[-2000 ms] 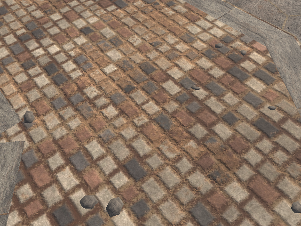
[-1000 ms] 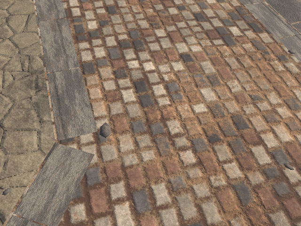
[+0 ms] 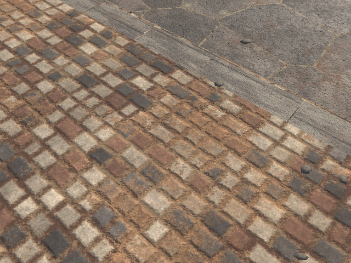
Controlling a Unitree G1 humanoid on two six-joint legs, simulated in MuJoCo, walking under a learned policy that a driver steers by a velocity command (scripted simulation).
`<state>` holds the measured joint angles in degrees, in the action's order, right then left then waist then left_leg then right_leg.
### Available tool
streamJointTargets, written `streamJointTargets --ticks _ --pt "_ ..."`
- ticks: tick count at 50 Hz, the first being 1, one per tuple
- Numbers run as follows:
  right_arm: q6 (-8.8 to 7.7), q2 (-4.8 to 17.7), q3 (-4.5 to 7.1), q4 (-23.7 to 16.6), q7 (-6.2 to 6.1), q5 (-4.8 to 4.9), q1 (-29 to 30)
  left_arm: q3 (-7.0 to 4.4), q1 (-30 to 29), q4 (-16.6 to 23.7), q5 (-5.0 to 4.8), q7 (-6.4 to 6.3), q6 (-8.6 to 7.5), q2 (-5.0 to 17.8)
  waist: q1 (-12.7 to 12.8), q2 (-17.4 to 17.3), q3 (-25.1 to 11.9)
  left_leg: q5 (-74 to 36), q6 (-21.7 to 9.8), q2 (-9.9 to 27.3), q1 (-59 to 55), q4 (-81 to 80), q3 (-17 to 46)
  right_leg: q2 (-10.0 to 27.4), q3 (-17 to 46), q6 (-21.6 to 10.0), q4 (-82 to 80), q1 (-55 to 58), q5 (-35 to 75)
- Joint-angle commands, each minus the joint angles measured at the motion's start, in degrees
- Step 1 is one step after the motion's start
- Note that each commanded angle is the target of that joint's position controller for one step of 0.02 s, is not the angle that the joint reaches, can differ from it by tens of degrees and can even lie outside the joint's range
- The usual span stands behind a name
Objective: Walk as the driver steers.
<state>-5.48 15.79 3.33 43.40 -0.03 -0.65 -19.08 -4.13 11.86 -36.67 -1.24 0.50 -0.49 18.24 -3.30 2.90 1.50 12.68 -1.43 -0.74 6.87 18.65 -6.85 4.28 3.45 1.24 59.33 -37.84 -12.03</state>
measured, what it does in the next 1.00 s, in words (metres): walks ahead, turning left: right foot, then left foot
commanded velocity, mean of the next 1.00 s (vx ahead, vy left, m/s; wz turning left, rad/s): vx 0.50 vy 0.00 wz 0.23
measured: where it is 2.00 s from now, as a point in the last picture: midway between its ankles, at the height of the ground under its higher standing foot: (141, 187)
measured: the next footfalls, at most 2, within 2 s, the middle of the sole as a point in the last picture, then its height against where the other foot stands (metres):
right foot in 0.24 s outside the picture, level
left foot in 0.76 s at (141, 241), level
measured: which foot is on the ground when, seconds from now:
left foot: down 0.00-0.26, up 0.28-0.74, down 0.76-1.00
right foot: up 0.00-0.22, down 0.24-0.78, up 0.80-1.00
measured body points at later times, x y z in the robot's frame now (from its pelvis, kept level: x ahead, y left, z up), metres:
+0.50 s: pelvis +0.27 -0.06 +0.00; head +0.29 -0.06 +0.45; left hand +0.35 +0.22 -0.11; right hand +0.39 -0.34 -0.12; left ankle +0.35 +0.12 -0.66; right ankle +0.25 -0.15 -0.74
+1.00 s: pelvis +0.54 +0.04 +0.00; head +0.57 +0.06 +0.45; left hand +0.64 +0.35 -0.10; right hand +0.71 -0.21 -0.11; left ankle +0.54 +0.10 -0.74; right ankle +0.66 -0.13 -0.67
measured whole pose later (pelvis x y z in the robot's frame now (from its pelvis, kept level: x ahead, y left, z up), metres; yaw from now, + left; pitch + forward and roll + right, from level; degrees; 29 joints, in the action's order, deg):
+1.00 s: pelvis +0.54 +0.04 +0.00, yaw +19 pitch +1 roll -1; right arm -3.1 15.9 3.7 41.5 1.0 0.5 -17.3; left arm -3.7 6.5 -40.9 0.6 -0.3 -5.4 17.3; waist -2.3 1.3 3.3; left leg 9.3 -5.8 -6.4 12.8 21.4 3.0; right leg 5.6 4.4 2.0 57.7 -34.9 -14.7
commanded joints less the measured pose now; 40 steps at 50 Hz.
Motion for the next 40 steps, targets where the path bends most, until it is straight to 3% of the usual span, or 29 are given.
streamJointTargets --ticks 1,4,8,10,11,12,13,14,15,16,17,18,19,21,23,28,33,36,37,38,39,40 --pt "-0.73 9.19 2.37 -2.7 -0.25 0.31 3.17 0.13 -3.24 4.27 0.1 0.78 -1.09 0.91 0.44 -6.47 0.83 -15.47 -8.73 15.13 -3.22 -9.37 7.51 1.58 0.85 -0.14 -8.65 -3.34 8.06" --pt "-0.2 10.24 2.46 -0.47 -0.13 1.01 0.72 0.99 -8.77 5.44 0.07 1.73 -1.96 -0.86 -1.41 -5.58 2.33 -16.43 -8.26 14.75 -3.67 -9.97 3.93 -0.02 -2.02 -1.43 -18.13 0.52 12.11" --pt "0.98 11.87 2.9 2.47 0.15 2.44 -2.19 0.8 -13.44 7.61 -0.02 2.68 -2.49 0.26 -1.24 -6.22 3.87 -23.75 -7.85 17.28 -10.07 -7.64 3.24 -1.82 -4.12 -4.28 -25.2 1.85 6.79" --pt "1.69 13.17 2.98 3.74 0.0 3.08 -2.39 -0.25 -10.15 7.33 0.6 2.59 -2.62 2.37 2.42 -8.24 0.53 -42.03 -7.03 17.25 -11.68 -0.58 3.25 -4.51 -6.4 -6.59 -27.98 10.42 2.37" --pt "2.07 13.2 2.68 4.19 -0.14 3.29 -1.6 -1.48 -2.63 5.23 0.77 2.25 -2.66 4.42 7.28 -8.1 -3.95 -48.42 -5.81 15.53 -9.78 7.86 1.69 -6.11 -7.75 -8.31 -31.33 21.5 5.49" --pt "1.89 11.84 1.92 4.02 -0.34 2.94 -1.45 -2.96 6.4 2.58 1.03 1.42 -2.47 7.52 11.61 -7.59 -9.5 -42.63 -3.87 13.0 -0.87 19.14 0.76 -4.01 -5.17 -9.98 -30.56 37.47 9.23" --pt "1.18 6.16 -0.01 1.55 -0.04 1.28 -2.89 -4.15 14.67 1.1 2.28 0.24 -2.08 13.07 12.46 2.92 -18.64 -13.27 -0.47 6.27 19.94 40.8 -0.03 11.64 15.83 -15.8 -29.67 59.37 7.64" --pt "0.05 4.83 -0.78 1.93 0.27 1.77 -5.92 -3.47 13.76 1.87 2.1 0.13 -2.28 12.77 10.26 9.35 -26.76 21.51 0.88 -0.62 29.18 54.38 10.2 21.22 37.22 -21.69 -37.53 63.09 4.68" --pt "-0.27 10.61 1.14 1.37 0.54 3.53 -1.39 -2.24 11.06 1.51 1.69 0.33 -2.56 8.25 11.32 4.13 -19.21 19.38 0.7 2.54 33.99 57.33 14.51 18.77 29.3 -18.86 -39.13 56.73 3.0" --pt "-0.35 10.26 1.15 0.08 0.65 3.96 2.01 -1.57 8.45 0.78 1.26 0.4 -2.9 6.33 9.55 4.0 -10.97 15.0 0.38 5.2 35.41 55.0 12.48 15.87 19.39 -16.36 -40.27 48.91 5.05" --pt "-0.18 8.85 1.07 0.23 0.31 3.04 3.29 -1.13 5.21 0.06 1.21 0.65 -3.31 4.56 7.27 1.24 -7.04 10.71 0.61 7.19 34.1 51.49 11.71 13.08 14.31 -14.64 -42.43 42.06 6.15" --pt "0.55 8.54 1.39 0.7 0.1 2.33 2.57 -0.69 2.7 -0.02 1.36 0.88 -3.92 2.65 5.33 2.5 -4.7 7.27 0.93 8.59 31.34 49.3 11.94 11.33 10.27 -13.75 -44.74 36.89 8.26" --pt "1.51 7.3 1.27 1.67 0.13 2.34 0.1 -0.66 1.18 -0.24 1.72 0.96 -4.5 1.99 3.68 2.93 -3.9 4.37 1.29 9.22 27.85 49.19 12.25 10.59 7.5 -13.62 -47.5 32.89 8.27" --pt "2.85 4.89 0.93 2.06 0.02 2.5 -1.05 -1.04 -0.17 -1.53 1.83 0.89 -5.76 2.1 2.08 2.14 -2.04 2.33 2.46 9.47 26.79 47.85 12.44 10.92 3.13 -14.33 -50.59 29.0 12.56" --pt "3.38 4.55 1.01 1.05 -0.23 2.41 1.84 -1.41 -0.12 -2.97 2.23 0.42 -6.25 2.64 2.15 0.96 0.18 -1.97 3.15 9.43 29.83 44.19 13.2 10.25 -1.24 -13.51 -52.16 28.55 14.1" --pt "2.78 2.59 0.1 -1.7 1.32 1.85 10.02 -2.11 1.75 -5.2 1.92 -0.72 -5.91 4.96 4.84 -0.39 2.65 -16.02 2.32 8.15 29.8 26.77 9.85 9.04 -10.06 -11.42 -53.37 31.09 15.38" --pt "2.97 3.23 0.0 -5.89 3.05 1.83 17.11 -3.11 5.49 -7.9 0.32 -1.19 -4.12 7.18 6.86 -0.94 4.98 -11.76 -0.86 7.09 33.0 18.72 6.67 12.5 -12.88 -9.98 -50.06 41.09 19.07" --pt "3.45 5.56 1.29 -6.89 3.55 1.8 14.04 -3.75 4.4 -7.95 -0.19 -1.64 -2.71 9.56 3.65 1.24 0.73 -3.28 -4.09 2.31 25.33 18.25 1.86 12.59 -15.1 -7.97 -39.42 44.48 42.85" --pt "3.68 7.45 2.47 -5.79 3.4 1.95 8.1 -3.79 3.56 -7.74 -0.42 -1.76 -2.19 10.04 0.05 1.34 -2.87 -1.92 -5.65 -0.34 17.32 17.49 0.31 11.53 -16.15 -6.91 -30.41 43.26 49.36" --pt "3.92 10.69 4.4 -3.45 2.68 2.1 -1.14 -3.28 3.12 -7.46 -0.57 -1.9 -2.04 9.16 -4.86 -0.22 -7.79 -4.65 -7.82 -2.97 3.21 14.41 0.64 8.96 -17.52 -4.79 -17.39 37.26 46.87" --pt "4.57 16.46 6.1 -2.3 1.36 2.41 -7.49 -1.73 5.26 -6.19 1.39 -1.93 -2.61 5.06 -5.52 -10.78 -12.55 -7.31 -11.69 6.8 -12.78 13.07 17.07 5.05 -17.62 -1.73 1.73 21.89 18.72" --pt "3.67 19.61 6.05 -4.42 1.63 2.3 -3.6 0.24 8.64 -3.26 1.76 -1.28 -4.36 -0.58 0.75 -20.62 -19.85 7.4 -23.73 18.81 -27.72 2.22 51.64 -7.87 -6.87 1.26 20.15 -0.07 -21.95"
